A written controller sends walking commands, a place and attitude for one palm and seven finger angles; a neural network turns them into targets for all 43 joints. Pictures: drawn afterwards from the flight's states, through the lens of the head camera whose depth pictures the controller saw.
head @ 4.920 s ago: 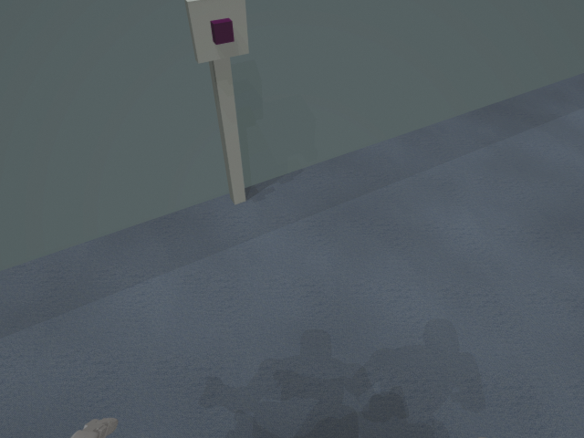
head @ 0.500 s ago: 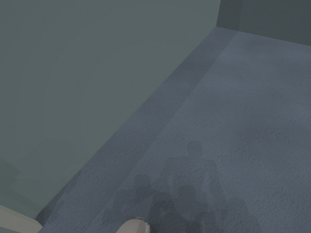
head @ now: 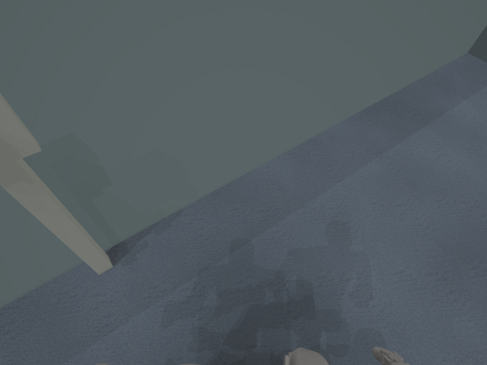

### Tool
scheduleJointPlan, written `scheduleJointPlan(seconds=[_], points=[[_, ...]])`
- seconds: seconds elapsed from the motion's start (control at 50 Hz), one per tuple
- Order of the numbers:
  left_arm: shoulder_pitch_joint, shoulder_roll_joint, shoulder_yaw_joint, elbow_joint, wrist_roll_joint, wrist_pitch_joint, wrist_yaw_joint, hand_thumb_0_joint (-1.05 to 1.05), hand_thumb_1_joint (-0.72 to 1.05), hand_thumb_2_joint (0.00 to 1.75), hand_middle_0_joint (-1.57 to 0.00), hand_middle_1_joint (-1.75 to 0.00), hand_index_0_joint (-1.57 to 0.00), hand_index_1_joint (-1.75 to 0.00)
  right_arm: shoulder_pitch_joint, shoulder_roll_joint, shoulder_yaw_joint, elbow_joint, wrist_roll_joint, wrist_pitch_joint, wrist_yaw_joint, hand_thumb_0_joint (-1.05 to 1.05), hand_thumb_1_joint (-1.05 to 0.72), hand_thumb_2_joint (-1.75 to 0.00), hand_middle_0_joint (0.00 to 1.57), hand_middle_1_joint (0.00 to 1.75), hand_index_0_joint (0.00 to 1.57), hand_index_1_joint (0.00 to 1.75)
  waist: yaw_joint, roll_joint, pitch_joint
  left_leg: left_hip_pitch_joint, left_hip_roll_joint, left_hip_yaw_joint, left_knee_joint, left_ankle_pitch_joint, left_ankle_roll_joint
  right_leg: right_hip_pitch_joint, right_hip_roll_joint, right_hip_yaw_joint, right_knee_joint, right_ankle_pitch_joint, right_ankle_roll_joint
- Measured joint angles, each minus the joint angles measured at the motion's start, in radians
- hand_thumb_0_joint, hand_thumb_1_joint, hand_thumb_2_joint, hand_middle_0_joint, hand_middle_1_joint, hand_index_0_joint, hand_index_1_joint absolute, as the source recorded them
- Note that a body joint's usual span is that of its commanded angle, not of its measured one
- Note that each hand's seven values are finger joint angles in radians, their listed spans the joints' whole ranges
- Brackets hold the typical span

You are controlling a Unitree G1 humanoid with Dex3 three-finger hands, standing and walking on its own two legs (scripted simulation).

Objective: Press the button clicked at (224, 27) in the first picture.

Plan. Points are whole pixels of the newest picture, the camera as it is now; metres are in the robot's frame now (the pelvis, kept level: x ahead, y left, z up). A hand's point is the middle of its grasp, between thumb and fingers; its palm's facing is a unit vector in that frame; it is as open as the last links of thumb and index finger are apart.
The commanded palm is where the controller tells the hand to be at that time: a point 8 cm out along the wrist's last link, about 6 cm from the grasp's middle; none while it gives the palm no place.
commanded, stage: turn to face it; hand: left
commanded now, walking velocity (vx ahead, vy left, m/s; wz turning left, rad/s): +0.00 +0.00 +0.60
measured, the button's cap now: out of the picture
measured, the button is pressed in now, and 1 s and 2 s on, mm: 0 0 0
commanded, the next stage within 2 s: take the last steps up to it in 1.08 s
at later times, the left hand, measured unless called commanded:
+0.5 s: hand out of the picture +0.01 +0.16 -0.14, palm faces +0.33 -0.90 -0.28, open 7.4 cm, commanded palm none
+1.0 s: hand out of the picture -0.08 +0.22 -0.16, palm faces +0.54 -0.80 -0.27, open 7.4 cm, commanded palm none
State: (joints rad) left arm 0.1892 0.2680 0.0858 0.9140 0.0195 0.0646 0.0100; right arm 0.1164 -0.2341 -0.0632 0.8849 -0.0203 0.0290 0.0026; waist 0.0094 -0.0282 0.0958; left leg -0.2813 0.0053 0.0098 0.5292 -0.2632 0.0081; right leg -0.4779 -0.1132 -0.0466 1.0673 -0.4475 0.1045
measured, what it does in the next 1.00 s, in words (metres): steps on the spot, turning left: right foot, then left foot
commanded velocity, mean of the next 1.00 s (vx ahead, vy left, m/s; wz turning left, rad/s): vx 0.00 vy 0.00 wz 0.46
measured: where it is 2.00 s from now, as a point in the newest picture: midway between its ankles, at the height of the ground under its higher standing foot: outside the picture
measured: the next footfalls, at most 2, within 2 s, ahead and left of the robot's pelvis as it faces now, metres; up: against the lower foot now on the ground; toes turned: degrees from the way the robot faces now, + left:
right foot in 0.18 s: +0.06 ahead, -0.14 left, +0.00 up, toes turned +4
left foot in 0.66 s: -0.02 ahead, +0.10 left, +0.00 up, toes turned +32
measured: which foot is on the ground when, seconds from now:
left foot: down 0.00-0.18, up 0.20-0.64, down 0.66-1.00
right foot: up 0.00-0.16, down 0.18-0.66, up 0.68-1.00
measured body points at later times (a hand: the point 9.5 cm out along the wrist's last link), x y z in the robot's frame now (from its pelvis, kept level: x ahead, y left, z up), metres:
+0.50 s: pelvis +0.00 -0.05 +0.01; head +0.04 -0.07 +0.45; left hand -0.01 +0.21 -0.12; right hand +0.14 -0.28 -0.15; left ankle -0.06 +0.10 -0.66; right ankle +0.02 -0.14 -0.73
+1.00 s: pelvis -0.02 +0.00 +0.01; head +0.00 +0.02 +0.46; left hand -0.10 +0.26 -0.14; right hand +0.18 -0.16 -0.13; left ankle -0.05 +0.08 -0.73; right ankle +0.04 -0.15 -0.67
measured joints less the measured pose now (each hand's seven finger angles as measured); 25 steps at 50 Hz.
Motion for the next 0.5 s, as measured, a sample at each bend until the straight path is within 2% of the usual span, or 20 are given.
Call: scheduleJointPlan(seconds=[0.12, 0.18, 0.2, 0.22, 0.26, 0.3, 0.34, 0.4, 0.5], points=[[-0.050, -0.014, -0.009, -0.044, -0.005, -0.011, 0.002, 0.01, 0.91, 0.90, -0.19, -0.29, -0.20, -0.30, 0.028, -0.004, -0.001, 0.006, -0.004, 0.016, 0.005, 0.00, -0.91, -0.90, 0.20, 0.30, 0.20, 0.30, -0.023, 0.037, -0.011, -0.007, -0.029, -0.069, -0.006, 0.016, -0.017, 0.062, 0.041, 0.025, -0.210, 0.016, -0.005], [-0.051, -0.026, -0.020, -0.069, -0.008, -0.031, 0.002, 0.00, 0.91, 0.90, -0.19, -0.29, -0.20, -0.30, 0.046, -0.010, -0.008, 0.010, -0.002, 0.029, 0.008, 0.00, -0.91, -0.90, 0.20, 0.30, 0.20, 0.30, -0.029, 0.057, -0.024, -0.037, -0.044, -0.104, 0.044, -0.002, -0.038, 0.154, 0.063, 0.011, -0.419, 0.111, -0.013], [-0.052, -0.038, -0.024, -0.071, -0.003, -0.042, 0.004, 0.00, 0.91, 0.90, -0.19, -0.29, -0.20, -0.30, 0.049, -0.019, -0.013, 0.013, 0.003, 0.032, 0.009, 0.00, -0.91, -0.90, 0.20, 0.30, 0.20, 0.30, -0.030, 0.079, -0.022, -0.057, -0.040, -0.116, 0.092, -0.023, -0.038, 0.167, 0.072, -0.006, -0.443, 0.131, -0.042], [-0.050, -0.048, -0.032, -0.073, 0.001, -0.049, 0.005, 0.00, 0.91, 0.90, -0.20, -0.29, -0.20, -0.30, 0.052, -0.025, -0.020, 0.018, 0.004, 0.037, 0.008, 0.00, -0.91, -0.90, 0.20, 0.30, 0.20, 0.30, -0.033, 0.094, -0.020, -0.086, -0.043, -0.119, 0.176, -0.100, -0.041, 0.170, 0.071, -0.025, -0.433, 0.126, -0.077], [-0.038, -0.066, -0.047, -0.078, 0.004, -0.053, 0.008, 0.00, 0.91, 0.90, -0.20, -0.29, -0.20, -0.30, 0.065, -0.034, -0.029, 0.026, 0.002, 0.047, 0.011, 0.01, -0.91, -0.90, 0.20, 0.30, 0.20, 0.30, -0.037, 0.102, -0.024, -0.153, -0.057, -0.096, 0.387, -0.192, -0.044, 0.189, 0.051, -0.056, -0.435, 0.112, -0.121], [-0.019, -0.080, -0.052, -0.076, 0.004, -0.051, 0.011, 0.00, 0.91, 0.90, -0.20, -0.29, -0.20, -0.30, 0.072, -0.040, -0.033, 0.038, 0.000, 0.054, 0.018, 0.01, -0.91, -0.90, 0.20, 0.30, 0.20, 0.30, -0.035, 0.098, -0.028, -0.200, -0.049, -0.060, 0.555, -0.171, -0.052, 0.218, 0.033, -0.077, -0.471, 0.120, -0.132], [-0.004, -0.089, -0.056, -0.069, 0.004, -0.049, 0.013, 0.00, 0.90, 0.90, -0.20, -0.29, -0.20, -0.30, 0.078, -0.043, -0.035, 0.044, -0.002, 0.056, 0.025, 0.01, -0.91, -0.90, 0.20, 0.30, 0.20, 0.30, -0.038, 0.094, -0.028, -0.223, -0.028, -0.037, 0.644, -0.123, -0.065, 0.245, 0.020, -0.101, -0.509, 0.137, -0.131], [0.015, -0.098, -0.061, -0.058, 0.003, -0.052, 0.014, 0.00, 0.90, 0.90, -0.20, -0.30, -0.20, -0.30, 0.086, -0.043, -0.035, 0.054, 0.000, 0.060, 0.030, 0.01, -0.91, -0.90, 0.20, 0.30, 0.20, 0.30, -0.041, 0.083, -0.024, -0.224, 0.004, -0.021, 0.660, -0.087, -0.083, 0.273, 0.004, -0.142, -0.546, 0.150, -0.130], [0.043, -0.101, -0.062, -0.039, 0.009, -0.054, 0.015, 0.00, 0.90, 0.90, -0.20, -0.30, -0.20, -0.30, 0.076, -0.036, -0.027, 0.072, 0.002, 0.072, 0.029, 0.01, -0.91, -0.90, 0.20, 0.30, 0.20, 0.30, -0.025, 0.058, -0.008, -0.178, 0.038, 0.013, 0.529, -0.120, -0.096, 0.292, -0.022, -0.206, -0.553, 0.146, -0.123]])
